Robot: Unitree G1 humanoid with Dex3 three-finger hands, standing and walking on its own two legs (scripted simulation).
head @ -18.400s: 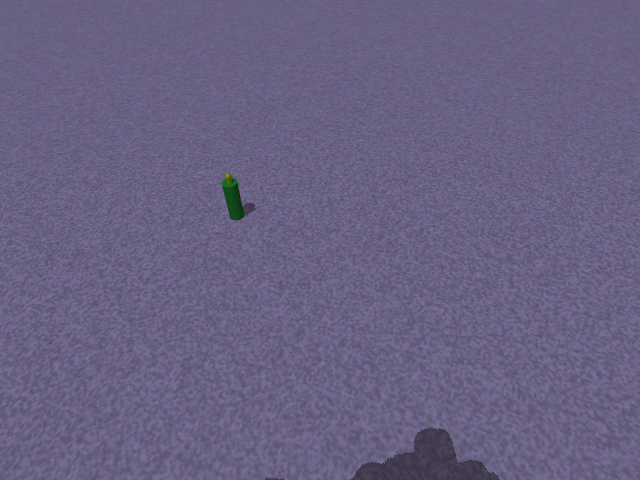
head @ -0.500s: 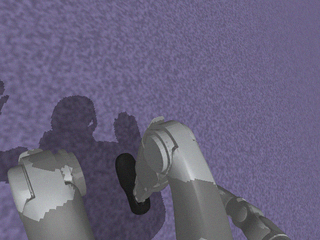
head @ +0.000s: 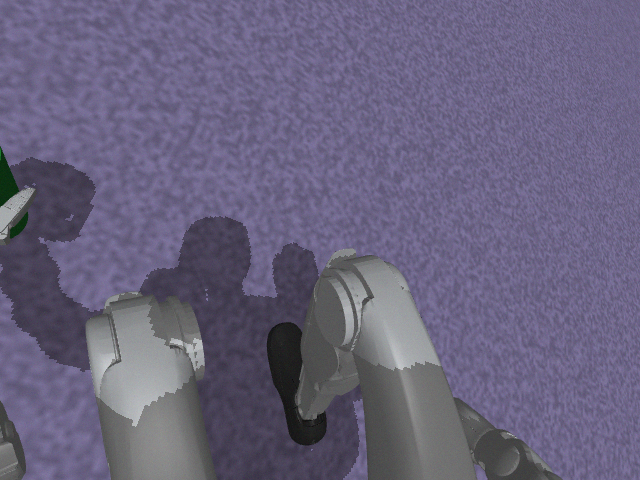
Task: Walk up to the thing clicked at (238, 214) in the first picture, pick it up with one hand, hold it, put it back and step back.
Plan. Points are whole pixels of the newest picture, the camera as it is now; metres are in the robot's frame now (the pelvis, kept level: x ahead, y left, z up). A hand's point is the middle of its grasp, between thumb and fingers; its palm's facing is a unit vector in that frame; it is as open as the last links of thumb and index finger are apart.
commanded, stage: settle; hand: left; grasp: from the side
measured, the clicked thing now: out of the picture +0.45 +0.28 -0.12
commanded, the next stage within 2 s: lift in 1.32 s
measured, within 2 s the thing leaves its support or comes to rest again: neither
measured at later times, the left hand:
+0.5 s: hand out of the picture +0.44 +0.28 -0.03, palm faces +0.25 -0.97 -0.07, open 9.2 cm
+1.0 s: hand out of the picture +0.45 +0.27 +0.01, palm faces +0.27 -0.96 -0.05, open 9.2 cm
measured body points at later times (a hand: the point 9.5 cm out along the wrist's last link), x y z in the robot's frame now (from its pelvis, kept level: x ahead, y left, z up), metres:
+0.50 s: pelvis +0.02 -0.01 +0.03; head +0.22 +0.10 +0.42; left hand +0.42 +0.33 -0.02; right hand +0.17 -0.25 -0.07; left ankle +0.08 +0.11 -0.28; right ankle +0.16 -0.13 -0.28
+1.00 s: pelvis +0.02 -0.02 +0.06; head +0.22 +0.07 +0.45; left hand +0.43 +0.32 +0.02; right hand +0.17 -0.27 -0.05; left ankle +0.08 +0.11 -0.28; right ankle +0.16 -0.14 -0.28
